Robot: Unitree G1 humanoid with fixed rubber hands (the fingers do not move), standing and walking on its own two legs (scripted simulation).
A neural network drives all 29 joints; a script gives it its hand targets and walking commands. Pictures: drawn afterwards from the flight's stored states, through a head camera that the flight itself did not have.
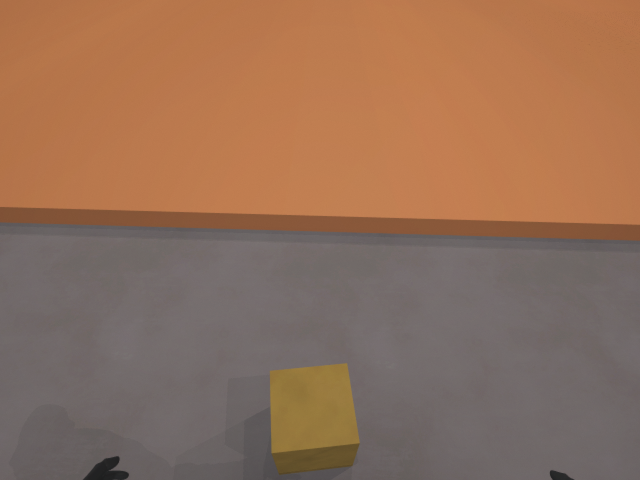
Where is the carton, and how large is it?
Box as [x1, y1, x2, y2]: [270, 363, 359, 474]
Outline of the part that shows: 346,363 270,371 271,452 279,474 352,465 359,441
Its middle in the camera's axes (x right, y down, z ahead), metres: -0.02 +0.49 +1.07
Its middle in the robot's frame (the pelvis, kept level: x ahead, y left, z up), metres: +0.39 +0.04 -0.66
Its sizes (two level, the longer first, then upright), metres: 0.210 0.200 0.250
